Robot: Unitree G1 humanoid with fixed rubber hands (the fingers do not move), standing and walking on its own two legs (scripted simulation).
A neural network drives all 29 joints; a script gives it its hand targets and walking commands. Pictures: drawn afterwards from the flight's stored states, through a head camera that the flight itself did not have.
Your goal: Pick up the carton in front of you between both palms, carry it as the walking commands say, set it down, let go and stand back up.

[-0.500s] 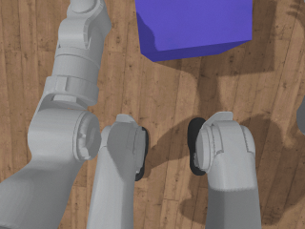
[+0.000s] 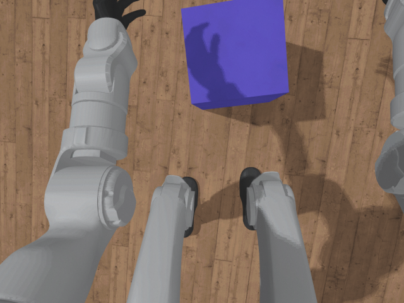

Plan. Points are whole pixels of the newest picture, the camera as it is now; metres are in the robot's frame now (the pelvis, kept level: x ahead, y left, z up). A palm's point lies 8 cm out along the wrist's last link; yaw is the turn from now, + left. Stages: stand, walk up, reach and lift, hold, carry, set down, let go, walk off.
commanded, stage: set down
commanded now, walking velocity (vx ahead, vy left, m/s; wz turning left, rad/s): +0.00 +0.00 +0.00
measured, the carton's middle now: (233, 64) +0.55 -0.06 -0.41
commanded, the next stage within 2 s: let go in 0.28 s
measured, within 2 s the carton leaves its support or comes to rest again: neither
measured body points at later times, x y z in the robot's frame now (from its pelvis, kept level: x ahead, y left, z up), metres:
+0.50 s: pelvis +0.03 +0.00 +0.13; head +0.34 -0.05 +0.45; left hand +0.53 +0.13 +0.01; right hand +0.54 -0.28 +0.01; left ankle +0.08 +0.13 -0.50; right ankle +0.10 -0.10 -0.50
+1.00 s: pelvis +0.09 +0.01 +0.22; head +0.24 -0.01 +0.64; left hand +0.37 +0.22 +0.12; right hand +0.36 -0.24 +0.11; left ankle +0.08 +0.13 -0.50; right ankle +0.10 -0.10 -0.50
